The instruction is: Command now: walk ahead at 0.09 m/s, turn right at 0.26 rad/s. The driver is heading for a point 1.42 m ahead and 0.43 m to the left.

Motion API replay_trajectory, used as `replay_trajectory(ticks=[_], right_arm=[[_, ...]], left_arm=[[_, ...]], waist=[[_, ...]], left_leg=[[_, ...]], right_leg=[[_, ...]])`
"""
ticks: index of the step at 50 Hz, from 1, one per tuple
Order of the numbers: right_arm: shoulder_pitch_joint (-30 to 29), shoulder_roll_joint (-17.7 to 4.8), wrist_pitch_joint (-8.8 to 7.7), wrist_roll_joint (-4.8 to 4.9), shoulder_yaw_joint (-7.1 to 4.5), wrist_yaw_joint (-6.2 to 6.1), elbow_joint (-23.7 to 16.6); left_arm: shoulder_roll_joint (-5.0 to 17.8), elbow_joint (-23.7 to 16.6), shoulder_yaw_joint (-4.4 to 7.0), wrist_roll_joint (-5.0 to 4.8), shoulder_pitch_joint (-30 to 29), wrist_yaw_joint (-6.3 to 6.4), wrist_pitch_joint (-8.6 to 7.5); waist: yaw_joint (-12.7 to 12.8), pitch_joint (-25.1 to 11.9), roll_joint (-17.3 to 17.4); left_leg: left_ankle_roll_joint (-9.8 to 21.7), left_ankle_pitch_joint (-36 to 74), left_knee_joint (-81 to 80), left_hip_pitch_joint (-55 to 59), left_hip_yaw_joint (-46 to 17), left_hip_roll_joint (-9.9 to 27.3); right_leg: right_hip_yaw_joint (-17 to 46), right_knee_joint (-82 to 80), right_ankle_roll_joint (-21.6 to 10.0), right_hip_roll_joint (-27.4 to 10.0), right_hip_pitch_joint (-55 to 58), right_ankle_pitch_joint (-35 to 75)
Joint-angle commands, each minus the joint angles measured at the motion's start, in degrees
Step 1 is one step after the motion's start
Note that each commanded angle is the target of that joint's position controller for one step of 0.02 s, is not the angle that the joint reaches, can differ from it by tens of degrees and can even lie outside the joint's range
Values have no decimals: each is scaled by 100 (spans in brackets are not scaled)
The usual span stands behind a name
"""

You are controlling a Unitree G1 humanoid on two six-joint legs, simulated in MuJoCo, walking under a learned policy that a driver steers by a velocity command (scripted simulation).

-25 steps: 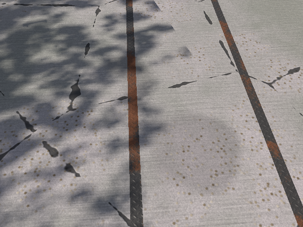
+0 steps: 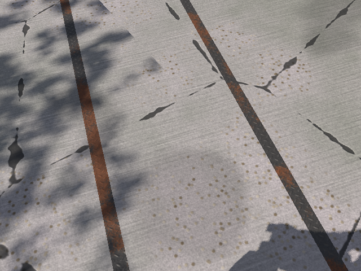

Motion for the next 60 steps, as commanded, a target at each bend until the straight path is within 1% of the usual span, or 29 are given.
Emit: replay_trajectory(ticks=[1,5,8,9,10,11,13,16,18,20,21,22,23,24,25,27,32,36,40,41,42,43,44,45,47,50,53,56,60], right_arm=[[379,-337,36,31,-56,14,-162],[297,-304,-16,62,-10,97,-148],[345,-444,-95,38,-37,153,-247],[321,-665,-116,5,-75,154,-315],[253,-1002,-99,-14,-146,143,-385],[313,-1014,-40,54,-197,161,-345],[509,-767,43,100,-175,172,-359],[539,-830,55,61,-203,124,-504],[370,-868,81,108,-243,94,-605],[102,-764,192,214,-253,51,-753],[174,-549,229,198,-202,53,-847],[240,-481,217,196,-172,84,-1028],[325,-757,186,98,-284,91,-951],[443,-897,200,140,-377,107,-842],[633,-797,270,174,-387,93,-708],[569,-567,350,192,-323,83,-716],[-18,-269,381,222,-167,221,-1143],[-9,-389,410,216,-197,328,-1288],[351,-444,487,215,-297,419,-1265],[643,-610,478,182,-378,371,-1188],[979,-1235,442,160,-549,276,-1234],[965,-1617,343,-23,-542,257,-1365],[1086,-1275,218,-95,-437,311,-1289],[790,-1103,134,-69,-366,316,-1217],[233,-726,126,112,-243,250,-1195],[56,-545,128,17,-127,186,-1133],[35,-210,85,-52,13,159,-950],[217,-461,82,-121,-25,186,-758],[435,-963,120,84,-177,170,-650]], left_arm=[[617,-427,113,59,-179,109,-24],[337,-175,-61,224,-115,16,-105],[506,-38,-55,123,-81,-9,-138],[592,-23,-24,114,99,23,-152],[640,-29,9,198,483,50,-179],[577,-50,11,203,473,83,-177],[456,-182,24,151,21,150,-80],[263,-324,53,89,-99,140,54],[170,-326,66,70,1,101,27],[268,-235,131,66,270,69,8],[623,-297,228,115,309,88,37],[995,-288,317,192,244,56,54],[734,-440,244,239,156,57,-11],[575,-505,185,226,71,80,-63],[570,-563,178,170,-178,95,-90],[585,-539,181,62,-265,151,-105],[797,-398,269,71,115,253,32],[1032,-388,355,15,10,180,54],[1031,-337,366,-186,-140,94,-6],[877,-222,331,-174,113,70,-48],[640,-344,258,40,142,53,-82],[406,-640,125,276,-71,63,-94],[717,-593,209,125,-327,68,-73],[796,-568,223,-18,-406,85,-24],[854,-392,268,58,-320,194,73],[661,-202,219,46,79,169,130],[293,-113,37,26,10,105,140],[492,-185,30,-20,-199,50,160],[657,-201,39,-102,-157,32,100]], waist=[[-117,-1252,-678],[-25,-1040,-829],[-166,-818,-720],[-80,-869,-502],[236,-1009,18],[245,-1108,589],[13,-930,947],[-47,-866,1227],[44,-964,1103],[169,-1054,788],[45,-1001,1],[-120,-746,-1621],[-33,-777,-1346],[-98,-783,-738],[-263,-726,-404],[-213,-578,-493],[125,-747,-884],[126,-790,-1112],[-147,-794,-1117],[-235,-905,-799],[-259,-1134,402],[-210,-1385,1520],[-550,-1719,794],[-388,-1342,730],[-136,-911,483],[88,-1083,541],[0,-1047,619],[-198,-767,719],[-296,-237,719]], left_leg=[[-42,579,-556,648,104,82],[105,589,-1505,1639,225,72],[405,1091,-2728,2057,412,-105],[542,2281,-2819,2246,128,78],[748,3465,-2548,2533,-224,377],[1018,3151,-2608,2520,-477,475],[1397,2329,-3028,2390,-1298,798],[1729,2418,-3215,2497,-2000,1087],[1580,2515,-3085,2525,-1948,949],[1136,1848,-2682,2024,-1482,465],[818,819,-1938,1358,-988,11],[495,-940,-1171,451,-40,-730],[294,-2033,222,181,-117,-532],[241,-1966,1052,13,-284,-503],[166,-1671,1340,-46,-274,-429],[27,-1046,1301,-240,-169,-314],[-149,-599,-23,146,393,-194],[22,-594,-990,1027,825,-220],[472,364,-2700,2082,1167,-457],[684,1199,-3294,2863,953,-515],[1129,3399,-3302,4134,-557,522],[2432,5106,-3156,4449,-2450,1985],[2806,4789,-3301,4141,-2164,2060],[2482,3965,-3379,3790,-1592,1662],[1874,3054,-3457,3238,-982,1059],[1822,3126,-3549,2817,-513,812],[1672,2435,-3597,2728,-149,649],[1778,1526,-3725,2572,-349,838],[1729,-1901,-4168,2494,-1001,1090]], right_leg=[[959,-436,-734,-1511,760,1928],[809,-410,-725,-1601,505,1689],[811,22,-477,-1562,728,1789],[764,226,-266,-1376,830,1415],[509,536,-61,-959,684,700],[-28,777,160,-553,592,99],[-454,1344,404,-309,251,-632],[-378,1667,384,-213,-142,-1586],[-318,1274,335,-291,0,-1675],[-199,228,255,-565,849,-615],[483,-177,10,-1341,1292,110],[1771,-591,-655,-2375,1306,1247],[2171,-568,-1195,-3001,1445,2293],[1870,-459,-1238,-2948,1516,2723],[1331,-350,-1008,-2657,1536,2723],[660,-340,-759,-2331,1663,2790],[-87,-412,-763,-2245,2055,2590],[-444,-358,-713,-2397,1722,2456],[-805,330,-267,-2369,1470,2042],[-1115,921,92,-2131,1053,1643],[-1523,2401,633,-1620,-331,-78],[-1101,3826,998,-838,-1788,-3420],[-307,4583,1032,-886,-1798,-3406],[-226,4632,960,-1001,-1866,-2907],[-189,4169,938,-1107,-1741,-2057],[-298,3937,1014,-978,-978,-1381],[-293,2477,1017,-1145,-310,-1079],[-422,1738,959,-1090,119,-1296],[-803,1289,594,-844,-100,-1531]])
Next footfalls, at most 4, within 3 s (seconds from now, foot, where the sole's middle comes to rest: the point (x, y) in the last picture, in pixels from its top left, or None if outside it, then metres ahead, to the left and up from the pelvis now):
0.18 left None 0.12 0.17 -0.78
0.84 left None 0.04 0.19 -0.78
1.28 right None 0.10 -0.02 -0.78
1.68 left None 0.31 0.29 -0.78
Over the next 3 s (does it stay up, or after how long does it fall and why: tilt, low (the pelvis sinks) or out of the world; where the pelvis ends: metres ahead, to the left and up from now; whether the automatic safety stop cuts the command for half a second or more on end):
stays up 0.74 0.21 -0.01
